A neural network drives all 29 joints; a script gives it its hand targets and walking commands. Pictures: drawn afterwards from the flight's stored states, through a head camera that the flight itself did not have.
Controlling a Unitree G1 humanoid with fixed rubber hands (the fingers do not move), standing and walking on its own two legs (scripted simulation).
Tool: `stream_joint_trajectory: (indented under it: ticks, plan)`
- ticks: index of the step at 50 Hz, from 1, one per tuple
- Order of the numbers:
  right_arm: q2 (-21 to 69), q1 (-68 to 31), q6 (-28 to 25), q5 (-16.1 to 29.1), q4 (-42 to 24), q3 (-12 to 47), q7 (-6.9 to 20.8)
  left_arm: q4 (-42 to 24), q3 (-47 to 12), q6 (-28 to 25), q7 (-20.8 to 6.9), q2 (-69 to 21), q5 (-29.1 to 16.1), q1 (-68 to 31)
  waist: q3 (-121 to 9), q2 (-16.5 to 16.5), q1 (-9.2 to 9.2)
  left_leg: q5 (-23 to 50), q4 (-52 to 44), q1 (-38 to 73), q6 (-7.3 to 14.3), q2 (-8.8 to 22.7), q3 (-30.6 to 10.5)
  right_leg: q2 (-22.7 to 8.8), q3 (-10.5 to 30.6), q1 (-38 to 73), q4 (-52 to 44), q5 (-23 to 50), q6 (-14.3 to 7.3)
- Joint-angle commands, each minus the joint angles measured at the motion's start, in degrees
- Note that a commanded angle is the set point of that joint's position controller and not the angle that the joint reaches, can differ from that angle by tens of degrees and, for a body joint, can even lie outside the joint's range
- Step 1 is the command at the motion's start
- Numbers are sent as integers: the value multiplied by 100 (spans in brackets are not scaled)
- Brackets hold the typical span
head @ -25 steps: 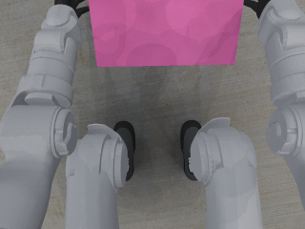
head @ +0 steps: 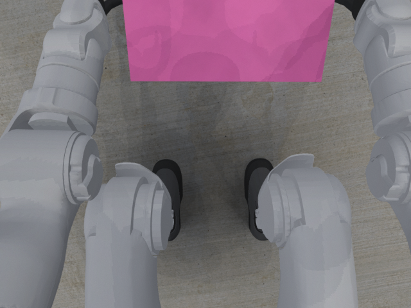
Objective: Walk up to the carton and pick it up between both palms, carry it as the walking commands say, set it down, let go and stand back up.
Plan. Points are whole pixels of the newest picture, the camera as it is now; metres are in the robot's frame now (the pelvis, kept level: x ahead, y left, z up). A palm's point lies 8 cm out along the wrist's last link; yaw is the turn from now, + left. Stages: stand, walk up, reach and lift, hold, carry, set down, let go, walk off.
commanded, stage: set down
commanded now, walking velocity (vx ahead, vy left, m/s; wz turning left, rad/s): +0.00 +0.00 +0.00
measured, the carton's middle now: (224, 1) +0.56 -0.03 -0.26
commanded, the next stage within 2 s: none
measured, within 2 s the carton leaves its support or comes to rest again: rests again in 0.48 s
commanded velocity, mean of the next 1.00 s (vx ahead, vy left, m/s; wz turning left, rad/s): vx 0.00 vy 0.00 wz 0.00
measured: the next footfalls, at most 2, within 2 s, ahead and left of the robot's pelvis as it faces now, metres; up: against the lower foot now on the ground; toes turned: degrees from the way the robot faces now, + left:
none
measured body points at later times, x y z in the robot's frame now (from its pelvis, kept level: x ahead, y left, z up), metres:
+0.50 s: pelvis +0.00 +0.00 +0.00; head +0.38 -0.01 +0.23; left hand +0.56 +0.17 -0.20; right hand +0.55 -0.23 -0.19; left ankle +0.12 +0.11 -0.33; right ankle +0.11 -0.12 -0.33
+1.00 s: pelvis +0.01 +0.00 -0.01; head +0.38 -0.01 +0.22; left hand +0.56 +0.17 -0.21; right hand +0.55 -0.23 -0.20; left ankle +0.12 +0.11 -0.33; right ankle +0.11 -0.12 -0.33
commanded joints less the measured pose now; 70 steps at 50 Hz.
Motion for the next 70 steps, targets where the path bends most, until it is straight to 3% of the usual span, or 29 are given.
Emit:
stream_joint_trajectory:
  ticks: [1, 4, 7, 8, 11, 13, 19, 25, 26, 28, 30, 32, 33, 38, 40, 41, 42, 45, 47, 53, 54, 55, 57, 59, 63, 64, 65, 66, 70]
  plan:
    - [4437, -3071, -302, 514, -1396, 994, 1301, -1071, -1069, -231, -1314, -4221, -248, -2797, -5798, 126, 11, 1862, -651, 2801, 113, -208, 149, 211, -39, 2456, -822, 2030, -104]
    - [4333, -3118, -323, 395, -1460, 1035, 1309, -859, -993, -207, -1369, -4329, -157, -2462, -5585, -100, -123, 1767, -676, 2615, 152, -226, 79, 218, -112, 2296, -851, 1909, -74]
    - [4527, -2956, -316, 474, -1368, 1088, 1322, -983, -997, -233, -1380, -4280, -137, -2563, -5619, -96, 84, 1870, -604, 2556, 141, -238, 159, 237, -9, 2465, -823, 2070, -88]
    - [4428, -3053, -329, 449, -1420, 1051, 1307, -1106, -1041, -252, -1386, -4241, -197, -2717, -5562, -99, -86, 1959, -577, 2547, 146, -222, 75, 208, -31, 2330, -770, 2153, -88]
    - [4376, -2892, -342, 430, -1311, 1050, 1291, -842, -965, -190, -1424, -4273, -64, -2431, -5349, 56, 19, 1864, -606, 2444, 121, -201, 129, 221, -3, 2337, -807, 2101, -114]
    - [4330, -2923, -335, 418, -1272, 1009, 1282, -889, -916, -194, -1417, -4325, -44, -2444, -5334, -53, -104, 1709, -595, 2419, 149, -200, 95, 219, -22, 2262, -808, 1874, -110]
    - [4385, -2802, -359, 386, -1249, 979, 1339, -699, -930, -179, -1446, -4326, 47, -2147, -4884, 92, 13, 1741, -622, 2311, 148, -211, 84, 241, -28, 1972, -805, 1916, -101]
    - [4240, -2706, -326, 314, -1171, 850, 1344, -808, -885, -160, -1446, -4113, 115, -2230, -4866, 108, -62, 1655, -625, 2472, 161, -188, 30, 213, -49, 1887, -741, 1794, -119]
    - [4279, -2669, -323, 262, -1133, 936, 1356, -795, -774, -174, -1469, -4150, 158, -2195, -4642, -94, 33, 1655, -569, 2208, 162, -204, 56, 212, 21, 1859, -790, 1788, -105]
    - [4222, -2632, -301, 363, -1059, 871, 1348, -731, -796, -121, -1453, -4022, 188, -2147, -4992, 52, 66, 1695, -571, 2541, 159, -153, 29, 192, -19, 2064, -697, 1814, -114]
    - [4187, -2734, -327, 327, -1210, 929, 1364, -728, -787, -147, -1451, -4115, 166, -2031, -4815, -96, -41, 1734, -539, 2427, 179, -182, 8, 191, -48, 1996, -704, 1851, -103]
    - [4061, -2594, -345, 265, -1122, 811, 1317, -660, -900, -142, -1451, -4162, 130, -2013, -4776, 101, -113, 1805, -524, 2535, 126, -182, 2, 209, -54, 1879, -657, 1861, -123]
    - [4077, -2586, -321, 252, -1001, 777, 1310, -846, -824, -177, -1438, -3818, 121, -2172, -4857, -79, -56, 1700, -573, 2532, 116, -181, 14, 161, -87, 2032, -680, 1805, -86]
    - [3555, -2312, -423, 223, -953, 647, 1164, -659, -743, -254, -1276, -3463, 207, -1853, -4798, 190, -47, 1858, -478, 2700, 61, -128, 45, 156, -31, 1967, -704, 1920, -87]
    - [3425, -2371, -481, 279, -1002, 749, 1044, -755, -644, -344, -1213, -3160, 119, -1959, -5134, -174, 13, 1865, -396, 2489, 87, -108, 67, 138, 22, 2499, -650, 2138, -48]
    - [3181, -2307, -527, 271, -1051, 684, 986, -668, -682, -354, -1165, -3043, 102, -1921, -5192, -158, -167, 1847, -420, 2628, 64, -103, 23, 128, -75, 2474, -608, 2117, -21]
    - [2764, -2274, -574, 250, -1022, 552, 901, -665, -643, -405, -1086, -2642, 158, -1802, -5138, 142, 30, 1890, -427, 2693, -1, -83, 109, 152, -48, 2314, -670, 2069, -23]
    - [1475, -1878, -665, 177, -758, 234, 554, -473, -378, -485, -763, -1399, 105, -1491, -5266, -107, -116, 1806, -481, 2917, -40, -7, 50, 58, -130, 2555, -681, 1912, 17]
    - [552, -1675, -735, 224, -652, 123, 248, -394, -185, -582, -488, -316, 132, -1388, -5349, 43, 35, 1768, -435, 2831, -70, 57, 65, 13, -8, 2599, -663, 1946, 41]
    - [-513, -1569, -877, 445, -516, 85, -176, -438, -218, -717, -54, 690, -145, -1660, -5842, 87, -120, 1828, -342, 3139, -97, 64, -9, -28, 87, 2749, -662, 2118, 67]
    - [-683, -1615, -874, 490, -379, 58, -198, -374, -148, -723, 3, 825, -156, -1632, -5949, 102, -12, 1961, -328, 3173, -105, 63, -11, -46, 124, 2745, -611, 2192, 60]
    - [-758, -1559, -867, 465, -360, 73, -212, -324, -255, -702, 2, 698, -246, -1703, -5925, 139, -160, 2122, -259, 3353, -133, 99, -66, -69, 115, 2489, -600, 2198, 60]
    - [-1007, -1568, -907, 393, -445, -17, -265, -303, -137, -688, 17, 871, -227, -1528, -5913, 13, -152, 2016, -271, 3162, -137, 79, -27, -81, 114, 2654, -632, 2171, 78]
    - [-1046, -1481, -867, 428, -271, -19, -250, -87, -1, -684, 24, 1030, -121, -1415, -5758, 42, 3, 1926, -275, 3104, -134, 115, -25, -97, 173, 2489, -625, 2101, 82]
    - [-1096, -1377, -843, 407, -105, -110, -218, -254, -85, -697, -15, 1079, -257, -1572, -5798, 40, -146, 1814, -305, 2964, -145, 167, -48, -128, 126, 2431, -586, 2020, 67]
    - [-1088, -1324, -852, 462, -121, -79, -223, -272, -52, -716, -12, 1090, -217, -1492, -5802, 115, -38, 1926, -269, 3001, -134, 150, -20, -108, 189, 2449, -599, 2131, 45]
    - [-1296, -1326, -885, 356, -206, -230, -214, -230, -152, -693, -42, 982, -265, -1410, -5625, 91, -246, 1772, -321, 2897, -146, 163, -61, -120, 113, 2362, -610, 1992, 37]
    - [-1248, -1504, -869, 387, -279, -105, -203, -195, -39, -673, -59, 1113, -198, -1433, -5644, -5, -62, 1833, -290, 2817, -135, 170, -83, -145, 154, 2304, -573, 2018, 47]
    - [-1128, -1405, -849, 524, -271, -88, -109, -436, -312, -674, -119, 1048, -444, -1593, -5851, 34, -202, 1787, -358, 2982, -135, 215, -84, -171, 76, 2518, -553, 2078, 40]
